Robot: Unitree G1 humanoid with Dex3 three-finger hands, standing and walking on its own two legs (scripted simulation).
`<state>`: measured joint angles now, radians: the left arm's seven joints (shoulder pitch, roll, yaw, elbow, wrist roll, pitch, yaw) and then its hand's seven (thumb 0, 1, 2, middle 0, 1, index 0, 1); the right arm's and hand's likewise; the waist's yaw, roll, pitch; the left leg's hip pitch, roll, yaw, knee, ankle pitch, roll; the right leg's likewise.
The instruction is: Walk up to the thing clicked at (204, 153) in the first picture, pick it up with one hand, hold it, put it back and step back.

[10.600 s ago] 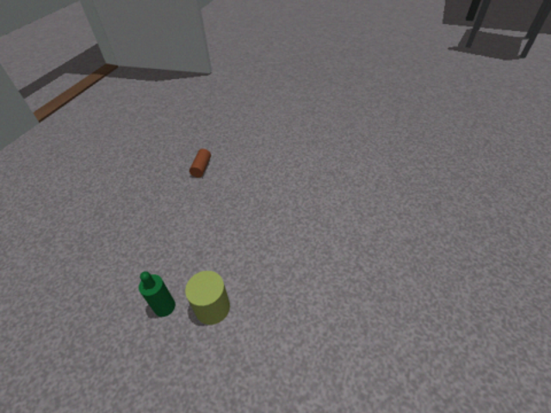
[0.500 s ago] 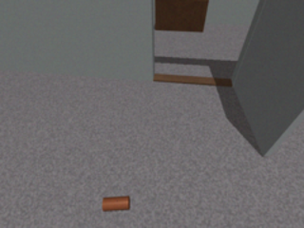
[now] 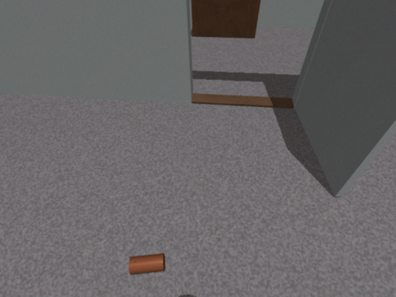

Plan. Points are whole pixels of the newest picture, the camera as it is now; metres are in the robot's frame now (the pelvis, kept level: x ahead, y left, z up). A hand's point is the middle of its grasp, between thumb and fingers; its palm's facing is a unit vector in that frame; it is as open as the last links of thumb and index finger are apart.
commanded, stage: walk up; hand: left
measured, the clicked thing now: (147, 263) +0.41 +0.27 -0.74
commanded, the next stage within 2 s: stand in 0.24 s
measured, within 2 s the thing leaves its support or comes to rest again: neither
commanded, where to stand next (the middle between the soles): +0.05 +0.01 m, yaw +3 degrees
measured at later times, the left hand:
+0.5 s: hand out of the picture +0.07 +0.26 -0.15, palm faces -0.03 -0.94 -0.35, open 7.4 cm
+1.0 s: hand out of the picture +0.02 +0.27 -0.15, palm faces -0.02 -0.94 -0.34, open 7.4 cm
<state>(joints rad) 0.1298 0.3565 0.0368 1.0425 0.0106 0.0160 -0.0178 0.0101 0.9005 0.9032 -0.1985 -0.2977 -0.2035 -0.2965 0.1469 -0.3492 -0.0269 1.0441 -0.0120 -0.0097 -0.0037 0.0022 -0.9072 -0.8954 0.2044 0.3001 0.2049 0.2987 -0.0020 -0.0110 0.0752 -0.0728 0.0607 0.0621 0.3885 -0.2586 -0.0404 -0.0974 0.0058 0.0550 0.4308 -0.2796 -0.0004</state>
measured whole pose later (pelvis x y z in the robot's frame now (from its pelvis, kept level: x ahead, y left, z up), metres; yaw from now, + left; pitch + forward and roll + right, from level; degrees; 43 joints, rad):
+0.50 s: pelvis -0.02 +0.00 +0.01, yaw +0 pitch -3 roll +0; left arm 0.10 0.35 0.00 1.08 0.01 0.00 -0.01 0.01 0.90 0.90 -0.20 -0.30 -0.20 -0.30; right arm 0.11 -0.35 0.00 1.09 -0.01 0.00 0.00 0.00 -0.91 -0.90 0.20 0.30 0.20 0.30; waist -0.01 0.01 0.08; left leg -0.07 0.06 0.06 0.32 -0.19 -0.04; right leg -0.09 0.00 0.05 0.35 -0.21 0.01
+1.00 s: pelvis -0.04 +0.02 +0.01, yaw +1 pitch -3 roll +0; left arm 0.14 0.36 0.00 1.12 0.01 0.00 -0.01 0.01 0.90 0.90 -0.20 -0.30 -0.20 -0.30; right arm 0.13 -0.35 -0.01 1.13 -0.01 0.00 0.01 0.00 -0.91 -0.90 0.20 0.30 0.20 0.30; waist 0.00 -0.01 0.07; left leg -0.10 0.03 0.06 0.31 -0.16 -0.02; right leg -0.11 -0.02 0.05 0.33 -0.17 0.03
